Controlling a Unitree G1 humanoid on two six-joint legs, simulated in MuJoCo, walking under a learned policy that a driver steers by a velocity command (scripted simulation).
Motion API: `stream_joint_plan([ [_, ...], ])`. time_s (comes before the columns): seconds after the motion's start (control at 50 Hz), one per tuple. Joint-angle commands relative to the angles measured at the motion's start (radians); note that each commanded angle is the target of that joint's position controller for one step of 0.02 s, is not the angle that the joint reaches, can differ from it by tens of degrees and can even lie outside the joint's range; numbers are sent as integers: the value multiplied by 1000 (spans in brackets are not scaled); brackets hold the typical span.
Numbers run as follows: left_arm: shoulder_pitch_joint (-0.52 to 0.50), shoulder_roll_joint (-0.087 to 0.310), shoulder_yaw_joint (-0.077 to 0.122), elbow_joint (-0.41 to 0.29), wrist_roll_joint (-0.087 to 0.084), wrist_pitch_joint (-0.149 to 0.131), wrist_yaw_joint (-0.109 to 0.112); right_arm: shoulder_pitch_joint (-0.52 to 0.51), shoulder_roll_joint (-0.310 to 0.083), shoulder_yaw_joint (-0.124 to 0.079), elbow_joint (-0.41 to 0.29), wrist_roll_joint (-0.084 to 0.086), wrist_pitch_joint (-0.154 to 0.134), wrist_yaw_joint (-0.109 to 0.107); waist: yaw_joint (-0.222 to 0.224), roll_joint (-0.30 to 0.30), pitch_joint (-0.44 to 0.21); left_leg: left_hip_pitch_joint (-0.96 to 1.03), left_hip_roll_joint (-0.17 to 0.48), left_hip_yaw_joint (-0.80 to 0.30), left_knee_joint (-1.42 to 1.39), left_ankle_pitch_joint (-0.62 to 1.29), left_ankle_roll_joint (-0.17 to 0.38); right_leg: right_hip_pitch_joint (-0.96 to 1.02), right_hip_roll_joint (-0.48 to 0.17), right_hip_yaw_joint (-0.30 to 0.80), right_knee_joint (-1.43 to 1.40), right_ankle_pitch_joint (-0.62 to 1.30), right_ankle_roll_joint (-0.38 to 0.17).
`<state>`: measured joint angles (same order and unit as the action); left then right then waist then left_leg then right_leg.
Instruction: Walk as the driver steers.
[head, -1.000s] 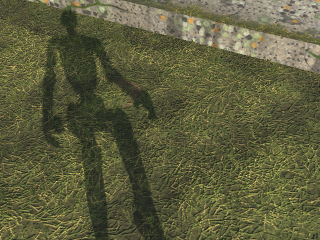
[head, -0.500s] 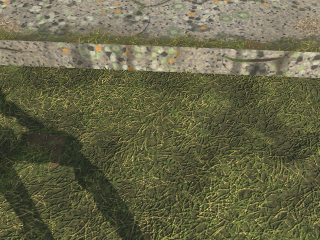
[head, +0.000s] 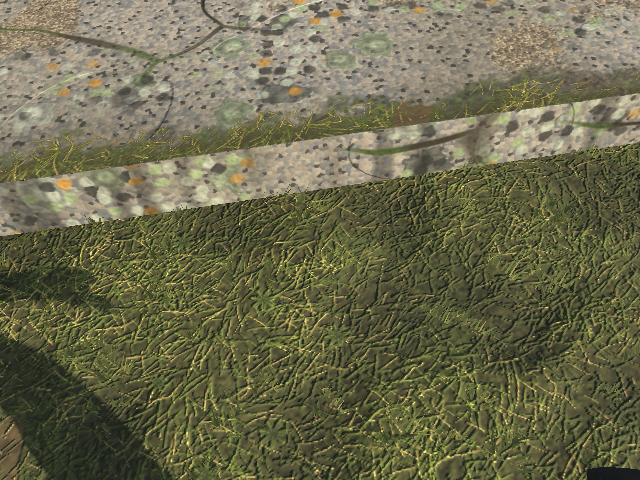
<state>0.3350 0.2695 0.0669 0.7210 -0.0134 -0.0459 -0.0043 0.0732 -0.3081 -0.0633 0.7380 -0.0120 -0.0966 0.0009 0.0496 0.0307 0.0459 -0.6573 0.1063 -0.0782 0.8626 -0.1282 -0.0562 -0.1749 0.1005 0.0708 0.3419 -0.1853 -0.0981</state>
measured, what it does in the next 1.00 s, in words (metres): walks ahead: left foot, then right foot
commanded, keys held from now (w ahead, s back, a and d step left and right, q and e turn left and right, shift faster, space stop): w+e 0.06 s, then w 0.86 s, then w+q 0.08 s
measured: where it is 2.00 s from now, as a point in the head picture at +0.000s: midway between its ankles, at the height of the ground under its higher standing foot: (356, 240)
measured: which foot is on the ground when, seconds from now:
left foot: up 0.00-0.20, down 0.22-0.76, up 0.78-1.00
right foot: down 0.00-0.24, up 0.26-0.72, down 0.74-1.00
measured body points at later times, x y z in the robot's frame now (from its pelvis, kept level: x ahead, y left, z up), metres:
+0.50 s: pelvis +0.29 +0.05 +0.00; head +0.31 +0.06 +0.45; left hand +0.49 +0.29 -0.10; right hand +0.28 -0.22 -0.12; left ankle +0.28 +0.15 -0.75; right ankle +0.37 -0.12 -0.68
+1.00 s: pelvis +0.56 -0.05 +0.00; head +0.57 -0.06 +0.45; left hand +0.65 +0.22 -0.11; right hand +0.66 -0.34 -0.11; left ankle +0.68 +0.11 -0.67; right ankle +0.53 -0.13 -0.75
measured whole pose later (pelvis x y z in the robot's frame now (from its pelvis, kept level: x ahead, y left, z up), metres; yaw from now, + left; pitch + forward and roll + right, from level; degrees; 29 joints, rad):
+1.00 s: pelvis +0.56 -0.05 +0.00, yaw -7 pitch +1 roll -1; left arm 0.33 0.27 0.05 0.80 0.01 -0.09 -0.02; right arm 0.18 -0.32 -0.05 0.79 0.01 -0.06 0.01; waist 0.04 0.05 0.01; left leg -0.66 0.12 -0.04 0.95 -0.16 -0.02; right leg -0.13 0.06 -0.05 0.27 -0.16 -0.07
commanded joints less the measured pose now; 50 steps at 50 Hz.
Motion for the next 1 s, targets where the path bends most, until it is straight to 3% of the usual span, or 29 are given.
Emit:
stream_joint_plan([
  [0.02, -19, 184, 52, -66, -6, -12, 19, -86, -40, -3, -76, 4, -11, 8, 0, -97, -34, 85, -57, 31, -212, 191, -17, -57, -195, 162, -117, 164, -137],
  [0.08, 29, 185, 53, -41, -12, -7, 21, -144, -52, -2, -100, 19, -21, 23, 26, -113, -25, 133, -82, 25, -314, 250, -4, -34, -219, 201, -89, 102, -120],
  [0.12, 52, 166, 48, -25, -12, -5, 24, -142, -72, -8, -101, 18, -30, 34, 27, -122, -27, 137, -77, 10, -357, 230, 19, 38, -252, 238, -41, 91, -110],
  [0.18, 47, 167, 49, -11, -4, 4, 25, -75, -99, -20, -91, 16, -40, 37, -12, -163, -30, 206, -86, 36, -385, 103, 70, 108, -283, 276, 40, 212, -87],
  [0.2, 37, 152, 43, -14, -2, 6, 23, 10, -120, -34, -67, 10, -43, 32, -57, -158, -72, 323, -105, 63, -418, 94, 99, 111, -243, 253, 134, 339, -66],
  [0.22, 33, 115, 26, -27, 7, 6, 19, 137, -157, -47, -50, -4, -47, 27, -117, -121, -193, 546, -20, -9, -380, 112, 154, 40, -189, 206, 338, 329, -35],
  [0.24, 159, 55, 6, -35, -1, -2, 19, 275, -244, -70, -27, -17, -43, 24, -107, 102, -368, 928, 193, -364, -383, 8, 303, -266, -61, 106, 695, 53, 42],
  [0.26, 193, 66, 0, -28, -19, -12, 19, 344, -210, -67, 18, 10, -33, 38, -115, 287, -398, 1025, 289, -708, -551, -277, 372, -492, -6, 99, 901, -387, 72],
  [0.28, 89, 155, 20, -34, -30, -15, 18, 296, -137, -44, 7, 29, -29, 38, -137, 149, -241, 919, 266, -648, -588, -425, 326, -591, -61, 135, 977, -342, 65],
  [0.3, -14, 167, 21, -58, -23, -16, 19, 232, -106, -32, -7, 20, -20, 34, -132, 64, -142, 790, 226, -508, -595, -375, 288, -595, -105, 92, 967, -265, 60],
  [0.32, -69, 154, 19, -74, -7, -19, 16, 185, -87, -22, -8, 11, -14, 32, -108, 27, -63, 660, 185, -404, -620, -265, 282, -579, -139, 63, 906, -207, 61],
  [0.34, -75, 143, 22, -75, 3, -20, 13, 158, -66, -14, -9, 3, -14, 29, -80, 39, -43, 587, 150, -336, -639, -178, 272, -536, -177, 57, 837, -157, 61],
  [0.36, -57, 125, 20, -68, 2, -19, 10, 149, -59, -10, -8, -1, -16, 28, -61, 61, -42, 544, 123, -288, -659, -114, 266, -488, -193, 46, 799, -131, 64],
  [0.4, -41, 91, 12, -59, 2, -15, 7, 163, -70, -12, 5, 8, -21, 25, -51, 72, -52, 516, 108, -218, -688, -10, 281, -466, -203, 18, 734, -108, 75],
  [0.44, -98, 73, 3, -81, 10, -17, 8, 183, -103, -20, 20, 16, -23, 19, -60, 53, -36, 516, 114, -167, -716, 77, 297, -500, -215, 2, 629, -42, 93],
  [0.52, -224, 46, -12, -105, 8, -30, -3, 226, -128, -24, 45, 26, -8, 10, -103, 39, -20, 527, 75, -50, -727, 152, 264, -461, -199, -33, 373, 176, 106],
  [0.6, -340, 47, -14, -136, -4, -39, -20, 306, -143, -24, 83, 35, 8, 7, -145, 37, 5, 580, 97, -30, -703, 153, 250, -420, -165, -57, 235, 246, 102],
  [0.66, -376, 67, -9, -157, -6, -46, -36, 326, -157, -28, 104, 38, 27, 2, -132, 48, 16, 674, 142, -47, -650, 219, 232, -422, -150, -57, 175, 160, 68],
  [0.7, -298, 100, 6, -140, -1, -49, -37, 305, -176, -33, 105, 39, 38, -4, -70, 61, -34, 700, 138, -26, -544, 438, 208, -285, -115, -88, 134, 112, 33],
  [0.72, -169, 138, 27, -100, 4, -49, -31, 296, -166, -28, 103, 38, 42, -7, -2, 47, -117, 667, 96, 16, -394, 563, 184, -94, -92, -110, 110, 131, 4],
  [0.74, 8, 195, 49, -61, 12, -46, -20, 288, -127, -10, 83, 23, 39, -9, 73, 10, -252, 509, 52, 53, -154, 439, 149, 196, -195, -8, 159, 154, -51],
  [0.76, 106, 305, 73, -42, 25, -39, -14, 390, -19, 27, 50, 11, 19, -4, 48, -232, -399, 95, -109, 108, 244, -42, 74, 584, -456, 435, 129, 31, -207],
  [0.78, 130, 230, 53, -34, 12, -33, -15, 371, -62, 20, 66, 21, -3, 4, 69, -268, -450, -48, -134, -21, 388, -447, 73, 603, -500, 662, -3, -84, -244],
  [0.8, 59, 184, 34, -37, 7, -33, -15, 281, -137, -2, 39, 47, -15, 12, 62, -198, -282, -134, -72, -27, 436, -389, 84, 478, -460, 520, -26, -119, -194],
  [0.82, -8, 158, 24, -44, 8, -32, -14, 217, -134, -1, 24, 48, -18, 13, 36, -140, -186, -122, -26, 4, 397, -297, 87, 334, -415, 391, -47, -61, -165],
  [0.84, -62, 131, 15, -45, 13, -32, -18, 189, -122, -2, 21, 33, -14, 11, 6, -99, -114, -89, 2, 18, 334, -235, 78, 204, -374, 306, -84, 17, -151],
  [0.88, -115, 109, 8, -45, 22, -45, -24, 226, -92, -2, 35, 22, 10, 9, -53, -128, -80, 26, 35, 12, 263, -161, 62, 53, -329, 213, -151, 112, -141],
  [0.92, -118, 123, 13, -27, 15, -60, -25, 234, -64, 3, 37, 18, 29, 4, -75, -118, -67, 47, 39, 22, 211, -120, 42, -5, -319, 146, -189, 189, -156],
  [1.0, -93, 147, 21, 14, 22, -65, -10, 125, -44, 10, 10, 23, 35, 9, -47, -87, -24, -4, 39, 17, -2, 101, 29, 12, -301, 7, -230, 218, -128],
])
